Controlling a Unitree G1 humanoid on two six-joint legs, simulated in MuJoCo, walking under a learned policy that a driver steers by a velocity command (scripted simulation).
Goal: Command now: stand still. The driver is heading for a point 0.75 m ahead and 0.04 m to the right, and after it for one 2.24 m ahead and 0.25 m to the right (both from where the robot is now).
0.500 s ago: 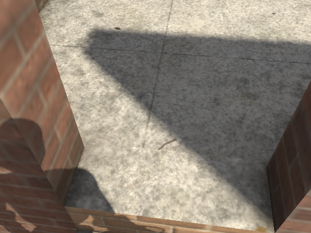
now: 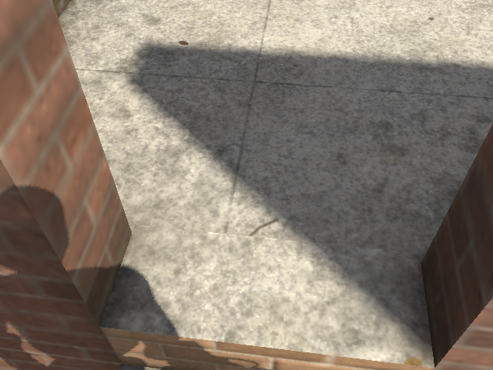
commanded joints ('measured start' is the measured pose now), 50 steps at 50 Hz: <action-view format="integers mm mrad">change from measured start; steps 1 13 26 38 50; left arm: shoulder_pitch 38 42 49 16 33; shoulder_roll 64 61 60 55 216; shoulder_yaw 7 1 -1 -2 21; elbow -30 -15 -4 -61 17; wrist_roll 0 3 3 -23 42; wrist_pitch -7 -9 -9 -78 -53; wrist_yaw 0 -2 -2 -59 -77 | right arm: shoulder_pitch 3 -4 -4 151 149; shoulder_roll -83 -86 -87 -215 -165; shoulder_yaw -15 -17 -16 -62 -10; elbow -40 -27 -19 -39 -134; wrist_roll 0 -1 -1 -3 -15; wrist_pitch -9 -6 -5 -49 38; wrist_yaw -2 5 5 4 28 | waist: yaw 0 -2 -1 -42 -65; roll -17 -19 -17 116 -271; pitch -22 -27 -27 -88 -117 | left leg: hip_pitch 87 87 88 108 -66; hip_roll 91 89 90 402 120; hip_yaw -100 -94 -95 -621 -115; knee -75 -71 -71 -268 269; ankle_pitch -1 25 27 -499 19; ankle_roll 47 43 45 273 41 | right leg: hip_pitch -87 -68 -68 -449 356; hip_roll -68 -72 -71 -64 -230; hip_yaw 44 43 38 19 95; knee -88 -104 -104 716 -32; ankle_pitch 80 106 104 -274 1590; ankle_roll -83 -83 -82 -58 43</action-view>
